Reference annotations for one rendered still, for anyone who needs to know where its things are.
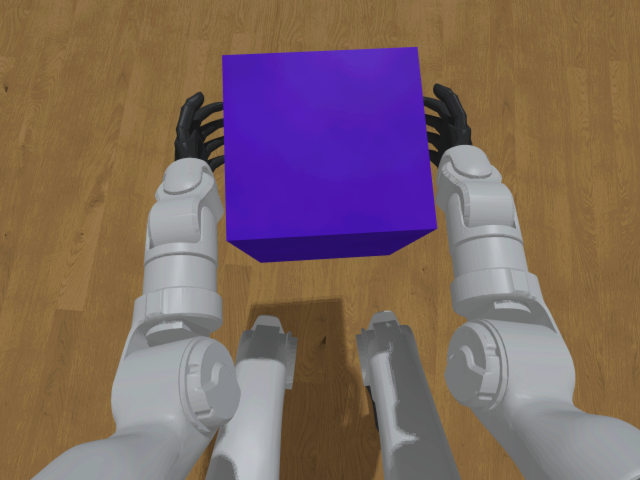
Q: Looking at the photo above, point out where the right robot foot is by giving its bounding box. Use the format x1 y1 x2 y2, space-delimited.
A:
366 386 379 432

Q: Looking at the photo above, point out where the right robot upper arm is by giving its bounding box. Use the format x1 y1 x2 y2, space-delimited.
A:
444 319 640 480

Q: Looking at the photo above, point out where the robot left thigh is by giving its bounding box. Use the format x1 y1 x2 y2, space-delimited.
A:
205 325 297 480

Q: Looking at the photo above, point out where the right robot hand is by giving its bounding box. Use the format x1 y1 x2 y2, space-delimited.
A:
423 83 473 169

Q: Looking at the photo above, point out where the carton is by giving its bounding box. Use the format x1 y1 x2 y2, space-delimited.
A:
222 47 437 263

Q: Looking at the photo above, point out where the left robot upper arm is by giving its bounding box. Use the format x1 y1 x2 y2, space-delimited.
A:
31 336 241 480

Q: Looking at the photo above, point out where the right robot forearm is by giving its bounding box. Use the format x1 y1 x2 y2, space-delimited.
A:
435 145 575 388

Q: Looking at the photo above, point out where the left robot forearm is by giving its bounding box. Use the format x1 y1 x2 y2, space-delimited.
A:
111 158 224 421

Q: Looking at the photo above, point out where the left robot hand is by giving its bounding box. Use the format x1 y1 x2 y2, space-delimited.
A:
174 92 225 172

